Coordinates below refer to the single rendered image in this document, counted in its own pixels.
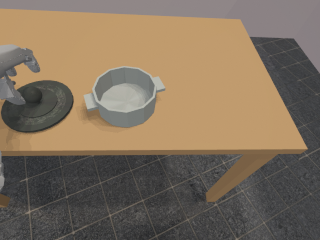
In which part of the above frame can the robot left hand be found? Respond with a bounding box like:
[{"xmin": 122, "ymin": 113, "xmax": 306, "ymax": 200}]
[{"xmin": 0, "ymin": 44, "xmax": 40, "ymax": 105}]

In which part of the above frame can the pot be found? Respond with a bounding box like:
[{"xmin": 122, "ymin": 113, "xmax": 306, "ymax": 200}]
[{"xmin": 83, "ymin": 66, "xmax": 166, "ymax": 128}]

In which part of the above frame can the lid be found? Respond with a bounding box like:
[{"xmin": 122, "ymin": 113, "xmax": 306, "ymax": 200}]
[{"xmin": 1, "ymin": 80, "xmax": 74, "ymax": 133}]

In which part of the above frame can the table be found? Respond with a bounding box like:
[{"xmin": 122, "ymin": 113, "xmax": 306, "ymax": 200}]
[{"xmin": 0, "ymin": 8, "xmax": 308, "ymax": 208}]

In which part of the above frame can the knob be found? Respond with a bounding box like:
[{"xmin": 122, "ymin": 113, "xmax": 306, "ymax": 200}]
[{"xmin": 22, "ymin": 86, "xmax": 43, "ymax": 104}]

